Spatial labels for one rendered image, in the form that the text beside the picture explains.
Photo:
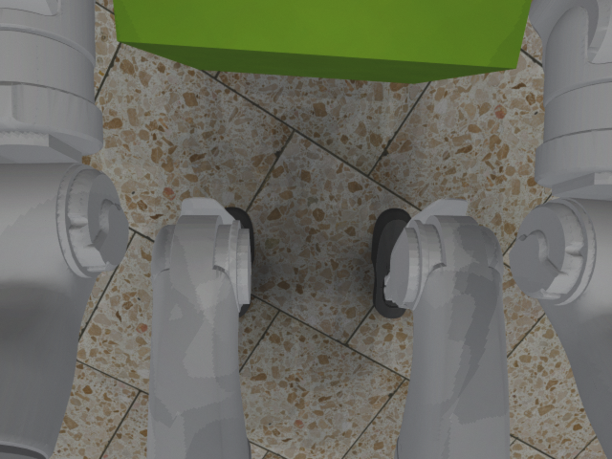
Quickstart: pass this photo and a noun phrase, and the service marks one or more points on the carton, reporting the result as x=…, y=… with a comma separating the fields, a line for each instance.
x=403, y=41

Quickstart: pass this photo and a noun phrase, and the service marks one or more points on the robot right thigh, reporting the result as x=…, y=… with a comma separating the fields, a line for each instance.
x=457, y=403

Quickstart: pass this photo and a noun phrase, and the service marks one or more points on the left robot forearm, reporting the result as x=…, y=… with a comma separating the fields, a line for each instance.
x=47, y=92

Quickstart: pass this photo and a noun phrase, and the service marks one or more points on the left robot upper arm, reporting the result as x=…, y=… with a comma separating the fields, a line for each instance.
x=61, y=225

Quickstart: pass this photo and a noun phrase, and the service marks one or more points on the right robot upper arm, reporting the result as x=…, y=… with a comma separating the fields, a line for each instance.
x=563, y=257

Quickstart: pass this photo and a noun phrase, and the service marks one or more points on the right robot forearm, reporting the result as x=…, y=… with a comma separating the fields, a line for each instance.
x=575, y=159

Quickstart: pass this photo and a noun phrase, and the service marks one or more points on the robot left thigh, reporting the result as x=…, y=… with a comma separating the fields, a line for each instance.
x=195, y=408

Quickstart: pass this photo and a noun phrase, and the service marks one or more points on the robot thigh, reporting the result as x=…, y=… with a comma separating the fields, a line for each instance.
x=195, y=408
x=457, y=403

